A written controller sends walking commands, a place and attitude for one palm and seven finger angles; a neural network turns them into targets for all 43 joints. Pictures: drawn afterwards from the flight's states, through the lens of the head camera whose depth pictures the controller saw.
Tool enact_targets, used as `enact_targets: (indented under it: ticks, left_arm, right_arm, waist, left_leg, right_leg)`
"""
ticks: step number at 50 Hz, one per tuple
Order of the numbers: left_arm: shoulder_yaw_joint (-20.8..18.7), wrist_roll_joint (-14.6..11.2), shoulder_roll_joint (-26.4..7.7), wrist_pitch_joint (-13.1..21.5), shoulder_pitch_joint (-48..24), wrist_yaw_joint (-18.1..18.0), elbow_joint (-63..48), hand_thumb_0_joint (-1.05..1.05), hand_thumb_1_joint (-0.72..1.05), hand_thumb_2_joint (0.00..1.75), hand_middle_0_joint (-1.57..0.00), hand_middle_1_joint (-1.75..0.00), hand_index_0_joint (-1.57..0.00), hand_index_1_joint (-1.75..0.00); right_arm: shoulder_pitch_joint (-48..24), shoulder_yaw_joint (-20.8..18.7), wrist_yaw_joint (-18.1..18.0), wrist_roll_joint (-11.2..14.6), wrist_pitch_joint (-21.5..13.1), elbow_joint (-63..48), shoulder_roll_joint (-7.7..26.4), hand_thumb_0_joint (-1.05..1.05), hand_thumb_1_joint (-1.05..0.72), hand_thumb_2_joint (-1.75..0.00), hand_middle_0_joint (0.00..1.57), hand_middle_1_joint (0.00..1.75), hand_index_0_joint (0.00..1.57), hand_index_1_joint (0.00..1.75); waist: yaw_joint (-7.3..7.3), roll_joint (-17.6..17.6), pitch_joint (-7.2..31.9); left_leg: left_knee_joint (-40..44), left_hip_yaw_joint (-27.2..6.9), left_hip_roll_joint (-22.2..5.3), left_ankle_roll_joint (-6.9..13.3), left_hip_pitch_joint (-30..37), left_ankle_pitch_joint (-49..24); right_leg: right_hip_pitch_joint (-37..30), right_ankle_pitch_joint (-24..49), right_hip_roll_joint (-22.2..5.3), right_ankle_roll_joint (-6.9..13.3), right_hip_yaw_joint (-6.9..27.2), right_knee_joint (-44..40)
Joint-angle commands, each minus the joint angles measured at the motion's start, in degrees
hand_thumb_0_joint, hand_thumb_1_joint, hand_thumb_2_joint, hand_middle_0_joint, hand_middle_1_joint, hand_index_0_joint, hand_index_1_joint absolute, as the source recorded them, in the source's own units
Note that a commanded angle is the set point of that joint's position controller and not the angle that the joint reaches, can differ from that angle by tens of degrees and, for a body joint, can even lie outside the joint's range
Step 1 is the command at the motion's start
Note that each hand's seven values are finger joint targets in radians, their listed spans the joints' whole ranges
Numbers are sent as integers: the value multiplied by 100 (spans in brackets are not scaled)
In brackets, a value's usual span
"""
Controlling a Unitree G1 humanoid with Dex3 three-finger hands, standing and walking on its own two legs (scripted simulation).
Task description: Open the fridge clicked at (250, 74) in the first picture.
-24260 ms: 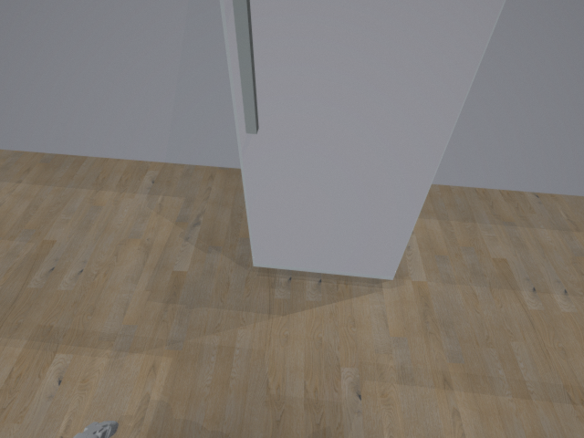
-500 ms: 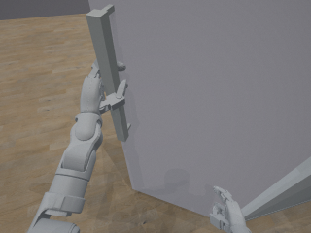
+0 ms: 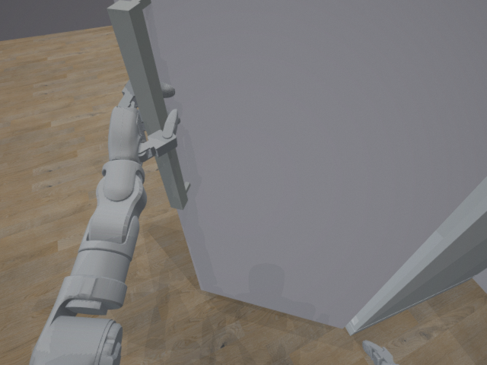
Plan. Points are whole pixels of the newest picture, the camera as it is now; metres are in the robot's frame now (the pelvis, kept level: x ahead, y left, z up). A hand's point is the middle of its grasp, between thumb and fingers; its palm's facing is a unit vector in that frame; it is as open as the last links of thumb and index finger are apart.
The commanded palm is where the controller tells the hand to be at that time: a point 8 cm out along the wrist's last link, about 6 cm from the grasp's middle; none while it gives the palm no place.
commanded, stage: stop walking and hold the door back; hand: left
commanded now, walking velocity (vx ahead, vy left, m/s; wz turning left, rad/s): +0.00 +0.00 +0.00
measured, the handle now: (165, 126) +0.44 +0.15 +0.17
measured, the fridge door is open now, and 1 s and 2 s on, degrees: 54 54 54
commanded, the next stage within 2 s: loosen the grip on the handle in 0.18 s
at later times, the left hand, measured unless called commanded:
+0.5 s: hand (165, 130) +0.41 +0.14 +0.19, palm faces +0.13 -0.99 -0.07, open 8.6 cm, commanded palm +0.37 +0.19 +0.18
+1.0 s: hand (160, 139) +0.40 +0.15 +0.18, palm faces +0.13 -0.99 -0.12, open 14.6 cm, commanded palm +0.36 +0.21 +0.18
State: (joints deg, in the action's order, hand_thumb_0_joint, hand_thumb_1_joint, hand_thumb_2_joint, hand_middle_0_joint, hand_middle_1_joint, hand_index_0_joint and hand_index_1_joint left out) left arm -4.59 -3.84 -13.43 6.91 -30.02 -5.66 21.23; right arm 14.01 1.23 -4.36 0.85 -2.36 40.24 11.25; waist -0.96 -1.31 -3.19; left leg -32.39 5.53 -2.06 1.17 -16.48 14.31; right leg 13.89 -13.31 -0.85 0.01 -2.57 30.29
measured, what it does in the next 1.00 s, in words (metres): stands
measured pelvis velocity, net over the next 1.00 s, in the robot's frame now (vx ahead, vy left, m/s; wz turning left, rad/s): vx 0.02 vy -0.02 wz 0.00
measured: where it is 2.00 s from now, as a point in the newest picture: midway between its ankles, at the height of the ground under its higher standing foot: outside the picture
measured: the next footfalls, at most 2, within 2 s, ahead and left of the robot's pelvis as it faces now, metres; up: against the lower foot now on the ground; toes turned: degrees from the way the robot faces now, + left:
none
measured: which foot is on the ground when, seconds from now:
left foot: down 0.00-1.00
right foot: down 0.00-1.00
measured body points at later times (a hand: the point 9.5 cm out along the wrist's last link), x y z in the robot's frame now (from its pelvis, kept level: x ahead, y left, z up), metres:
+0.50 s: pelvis +0.00 -0.01 +0.00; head -0.01 -0.01 +0.45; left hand +0.39 +0.19 +0.19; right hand +0.15 -0.26 -0.07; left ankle +0.03 +0.11 -0.73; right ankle +0.01 -0.12 -0.73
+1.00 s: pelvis +0.02 -0.02 +0.00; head +0.02 -0.04 +0.45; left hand +0.38 +0.20 +0.19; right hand +0.16 -0.27 -0.10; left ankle +0.03 +0.11 -0.73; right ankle +0.01 -0.12 -0.73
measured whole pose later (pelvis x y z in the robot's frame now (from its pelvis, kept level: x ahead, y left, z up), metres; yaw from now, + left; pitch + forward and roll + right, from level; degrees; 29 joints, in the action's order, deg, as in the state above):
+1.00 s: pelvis +0.02 -0.02 +0.00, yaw +0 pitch +2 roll +1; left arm -9.9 -6.7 -14.9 13.1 -23.8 1.0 23.0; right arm 13.4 0.4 -2.7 1.9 -8.4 40.5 14.2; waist -0.2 -1.6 1.6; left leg -28.3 5.2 -2.6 -0.4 -16.7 13.0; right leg 15.9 -16.1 -0.1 1.6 -2.9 30.3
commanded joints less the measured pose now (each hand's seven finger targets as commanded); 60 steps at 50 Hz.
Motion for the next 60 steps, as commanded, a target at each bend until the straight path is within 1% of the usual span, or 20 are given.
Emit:
enact_targets:
  ticks: [1,3,8,13,14,15,16,17,18,21,22,23,27,33,34,38,41,52,54,60]
  left_arm:
    - [-334,88,-966,365,-1746,38,-1195,0,90,90,-45,-140,-45,-140]
    - [-345,51,-1007,347,-1784,28,-1218,0,90,90,-45,-140,-45,-140]
    - [-214,62,-816,381,-2090,37,-894,0,90,90,-45,-140,-45,-140]
    - [41,73,-543,413,-2206,61,-842,0,90,90,-45,-140,-45,-140]
    - [-2609,784,-4261,521,-5884,105,-1427,0,90,90,-45,-140,-45,-140]
    - [-726,704,-1399,46,-4499,419,1046,0,78,84,-45,-140,-45,-140]
    - [-672,231,-477,5,-3049,635,674,0,66,78,-45,-140,-45,-140]
    - [-926,-82,-615,41,-2543,784,529,0,54,73,-45,-140,-45,-140]
    - [-1308,-345,-1103,261,-2567,696,-57,0,42,67,-45,-140,-45,-140]
    - [-533,-92,-661,817,-2863,395,-430,0,5,49,-45,-140,-45,-140]
    - [-648,-6,-799,917,-2656,305,-175,0,-7,43,-45,-140,-45,-140]
    - [-638,54,-924,1067,-2597,258,-262,0,-19,37,-45,-140,-45,-140]
    - [-583,168,-1148,1332,-2732,252,-626,0,-55,20,-41,-135,-41,-135]
    - [-463,-141,-1102,1128,-2658,461,-610,0,-55,20,-33,-125,-33,-125]
    - [-1088,-198,-1709,1082,-2244,464,-465,0,-55,20,-32,-123,-32,-123]
    - [-750,-361,-1207,1005,-2023,603,-726,0,-55,20,-26,-117,-26,-117]
    - [-926,-406,-1358,964,-1871,610,-798,0,-55,20,-25,-115,-25,-115]
    - [-1275,-296,-1706,1005,-1533,648,-1052,0,-55,20,-25,-115,-25,-115]
    - [-979,-338,-1438,1014,-1600,770,-1152,0,-55,20,-25,-115,-25,-115]
    - [-1007,-464,-1487,977,-1499,1000,-1090,0,-55,20,-25,-115,-25,-115]
  right_arm:
    - [-566,-257,-102,33,-243,-892,765,0,-90,-90,20,30,20,30]
    - [-595,-223,-122,49,-210,-875,743,0,-90,-90,20,30,20,30]
    - [-703,-188,-178,13,-217,-782,809,0,-90,-90,20,30,20,30]
    - [-691,-229,-181,46,-241,-793,825,0,-90,-90,20,30,20,30]
    - [-469,-690,25,-71,-443,-890,1049,0,-90,-90,20,30,20,30]
    - [-484,-367,124,-29,-836,-735,868,0,-90,-90,20,30,20,30]
    - [-88,-508,143,225,-887,-676,941,0,-90,-90,20,30,20,30]
    - [-234,-483,159,209,-910,-677,1040,0,-90,-90,20,30,20,30]
    - [-160,-391,171,124,-864,-683,1031,0,-90,-90,20,30,20,30]
    - [-381,-319,231,117,-958,-863,923,0,-90,-90,20,30,20,30]
    - [-350,-346,240,117,-940,-854,977,0,-90,-90,20,30,20,30]
    - [-388,-345,257,126,-956,-923,1029,0,-90,-90,20,30,20,30]
    - [-484,-341,243,158,-972,-961,996,0,-90,-90,20,30,20,30]
    - [-416,-313,106,206,-1000,-812,1047,0,-90,-90,20,30,20,30]
    - [-358,-341,72,185,-980,-750,1078,0,-90,-90,20,30,20,30]
    - [-386,-296,76,190,-960,-736,1015,0,-90,-90,20,30,20,30]
    - [-364,-308,68,172,-937,-717,1018,0,-90,-90,20,30,20,30]
    - [-450,-297,45,148,-772,-819,1013,0,-90,-90,20,30,20,30]
    - [-474,-274,54,183,-786,-882,965,0,-90,-90,20,30,20,30]
    - [-435,-276,6,210,-776,-874,1005,0,-90,-90,20,30,20,30]
  waist:
    - [42,683,1775]
    - [38,984,1671]
    - [88,217,1624]
    - [98,117,1702]
    - [417,1848,984]
    - [-449,1630,2840]
    - [-80,982,2874]
    - [222,-1136,2934]
    - [289,-1394,2978]
    - [11,133,1863]
    - [-9,692,1569]
    - [34,787,1560]
    - [87,-57,1716]
    - [-39,260,1752]
    - [122,439,1816]
    - [95,297,1880]
    - [104,556,1875]
    - [201,380,1903]
    - [138,169,1968]
    - [82,182,1889]
  left_leg:
    - [163,-446,-432,-101,218,-463]
    - [94,-495,-298,-155,221,-376]
    - [742,-799,-738,70,778,-930]
    - [715,-745,-750,74,883,-1174]
    - [350,-449,-667,249,516,-945]
    - [1105,-452,72,56,867,-2068]
    - [630,-526,-64,-115,1406,-2509]
    - [473,-435,-32,-371,2171,-2750]
    - [552,-551,-7,-447,2347,-2328]
    - [715,-497,-66,-106,1140,-609]
    - [751,-502,-92,-47,817,-354]
    - [768,-438,-74,-16,683,-219]
    - [708,-309,13,16,727,-1]
    - [648,-201,91,76,683,-261]
    - [627,-189,96,81,567,-373]
    - [631,-166,136,73,673,-766]
    - [561,-138,166,91,572,-831]
    - [484,-144,164,96,610,-1129]
    - [447,-163,157,84,753,-1198]
    - [392,-255,128,66,838,-1241]
  right_leg:
    - [-755,1089,-845,285,978,-621]
    - [-724,1507,-1102,432,1138,-698]
    - [-174,542,-469,17,528,-477]
    - [-235,793,-417,8,505,-465]
    - [-3,1541,-407,-43,1059,-1196]
    - [-436,2386,102,282,111,64]
    - [141,1748,98,221,-134,92]
    - [450,1351,-56,261,-22,-11]
    - [355,1000,-13,220,-12,-219]
    - [505,349,85,148,68,-414]
    - [487,211,81,124,54,-458]
    - [459,49,81,124,117,-466]
    - [384,-126,39,160,282,-477]
    - [187,89,39,69,387,-722]
    - [-44,231,28,60,435,-736]
    - [-133,815,21,37,328,-634]
    - [-162,995,12,-20,360,-626]
    - [-256,1436,5,-10,299,-435]
    - [-137,1451,36,22,266,-403]
    - [54,1352,74,43,186,-381]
